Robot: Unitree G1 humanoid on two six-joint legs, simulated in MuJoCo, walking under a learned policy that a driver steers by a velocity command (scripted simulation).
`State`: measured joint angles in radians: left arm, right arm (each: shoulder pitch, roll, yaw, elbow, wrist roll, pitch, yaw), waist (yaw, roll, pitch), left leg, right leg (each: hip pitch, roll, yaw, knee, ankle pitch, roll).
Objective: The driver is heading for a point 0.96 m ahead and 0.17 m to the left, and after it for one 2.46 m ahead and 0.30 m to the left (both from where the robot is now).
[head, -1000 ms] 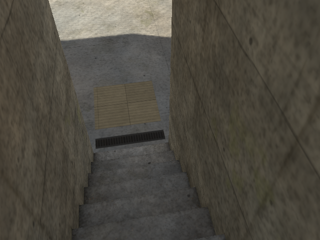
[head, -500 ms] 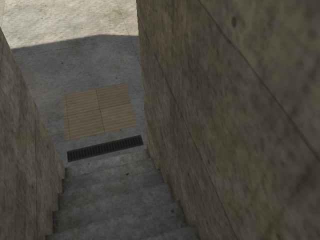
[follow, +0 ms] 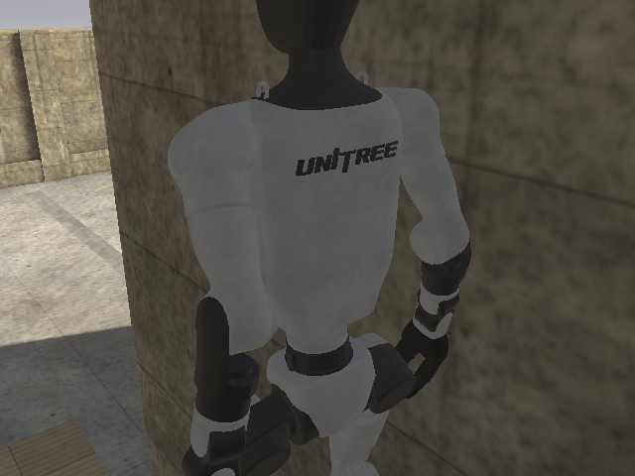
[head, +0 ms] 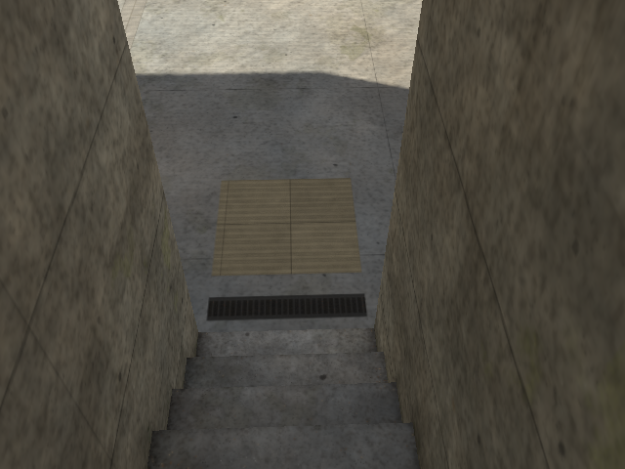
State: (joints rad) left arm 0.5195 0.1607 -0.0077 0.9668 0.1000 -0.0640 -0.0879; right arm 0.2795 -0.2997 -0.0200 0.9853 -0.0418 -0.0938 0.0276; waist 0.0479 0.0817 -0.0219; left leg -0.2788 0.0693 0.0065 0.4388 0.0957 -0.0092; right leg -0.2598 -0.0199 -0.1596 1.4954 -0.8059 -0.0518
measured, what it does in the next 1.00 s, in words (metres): goes down, turning left: right foot 0.19 m lower, then left foot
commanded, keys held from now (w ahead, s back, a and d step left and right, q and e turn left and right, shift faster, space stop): q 0.62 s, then w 0.24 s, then w+e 0.14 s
